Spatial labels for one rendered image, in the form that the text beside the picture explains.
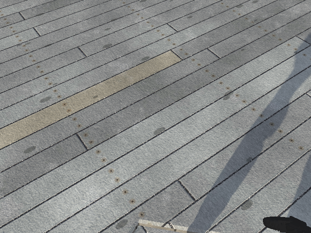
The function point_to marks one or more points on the right robot hand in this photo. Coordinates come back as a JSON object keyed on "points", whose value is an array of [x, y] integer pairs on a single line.
{"points": [[286, 224]]}

